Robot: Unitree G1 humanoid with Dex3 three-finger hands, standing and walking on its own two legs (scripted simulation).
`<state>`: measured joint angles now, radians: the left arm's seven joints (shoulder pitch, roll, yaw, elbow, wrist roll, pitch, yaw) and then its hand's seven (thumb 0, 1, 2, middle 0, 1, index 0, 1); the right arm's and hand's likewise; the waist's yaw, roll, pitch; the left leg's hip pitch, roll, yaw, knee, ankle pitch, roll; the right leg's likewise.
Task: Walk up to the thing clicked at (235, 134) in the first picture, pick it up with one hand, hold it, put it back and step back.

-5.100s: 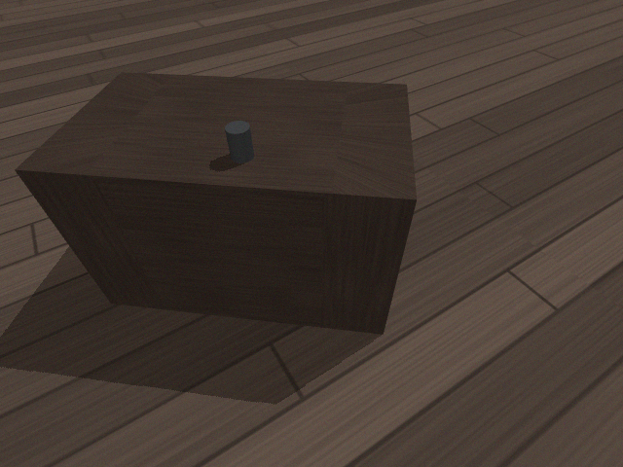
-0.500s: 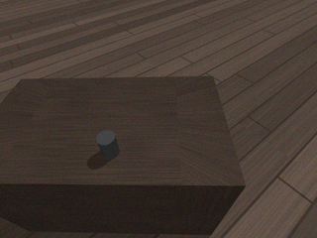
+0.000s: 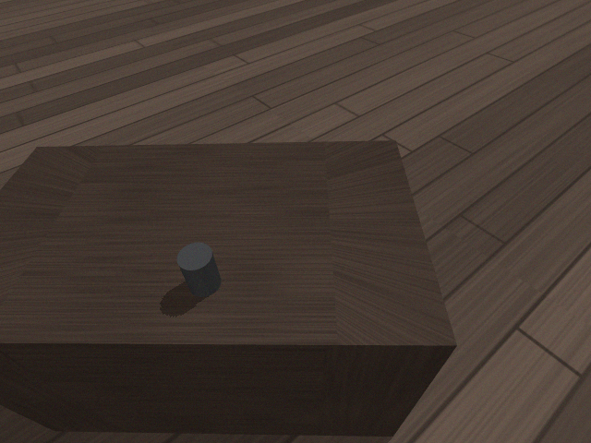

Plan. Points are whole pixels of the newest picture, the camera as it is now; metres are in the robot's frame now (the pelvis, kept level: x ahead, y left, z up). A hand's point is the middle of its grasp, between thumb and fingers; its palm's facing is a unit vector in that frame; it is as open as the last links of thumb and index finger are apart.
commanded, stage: stand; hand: left
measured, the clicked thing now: (200, 270) +0.45 +0.21 -0.09
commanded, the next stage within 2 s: rise first in 0.76 s
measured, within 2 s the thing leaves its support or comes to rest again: neither
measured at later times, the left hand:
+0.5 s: hand out of the picture +0.08 +0.26 -0.15, palm faces -0.02 -0.94 -0.35, open 7.4 cm
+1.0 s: hand out of the picture +0.13 +0.25 -0.14, palm faces +0.09 -0.94 -0.32, open 8.7 cm
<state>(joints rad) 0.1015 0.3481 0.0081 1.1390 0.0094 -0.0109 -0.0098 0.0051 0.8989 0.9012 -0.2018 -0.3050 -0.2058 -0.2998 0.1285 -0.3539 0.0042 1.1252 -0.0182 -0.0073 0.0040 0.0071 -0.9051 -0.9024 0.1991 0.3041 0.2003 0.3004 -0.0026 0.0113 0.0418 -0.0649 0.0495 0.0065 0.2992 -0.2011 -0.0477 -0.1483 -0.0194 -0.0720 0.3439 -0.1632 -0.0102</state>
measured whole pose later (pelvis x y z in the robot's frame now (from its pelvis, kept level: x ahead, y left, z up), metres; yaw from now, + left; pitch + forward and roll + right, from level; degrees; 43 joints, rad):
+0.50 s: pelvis +0.00 +0.00 +0.00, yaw +0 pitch -2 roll +0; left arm 0.10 0.35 0.01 1.13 0.01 -0.01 -0.01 0.00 0.90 0.90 -0.20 -0.30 -0.21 -0.30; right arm 0.12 -0.35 0.00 1.12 -0.02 -0.01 0.00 0.01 -0.91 -0.90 0.20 0.30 0.20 0.30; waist 0.00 0.01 0.04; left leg -0.06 0.05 0.01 0.30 -0.21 -0.05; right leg -0.14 -0.02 -0.07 0.34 -0.17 -0.01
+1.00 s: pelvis -0.01 +0.01 -0.01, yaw -1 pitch +0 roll +0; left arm 0.08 0.31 0.05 0.95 -0.08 -0.07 0.04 0.01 0.75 0.76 -0.14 -0.20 -0.13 -0.20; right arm 0.06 -0.31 -0.04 0.98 0.07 -0.08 -0.05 0.01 -0.76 -0.76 0.13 0.20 0.13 0.20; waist -0.01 0.01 0.08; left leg -0.17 0.04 0.02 0.41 -0.25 -0.04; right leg -0.25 -0.03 -0.06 0.43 -0.19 0.00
